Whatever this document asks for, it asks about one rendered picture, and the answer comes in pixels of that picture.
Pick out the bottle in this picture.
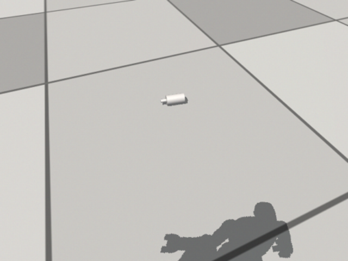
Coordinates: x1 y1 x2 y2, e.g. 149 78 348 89
160 93 185 105

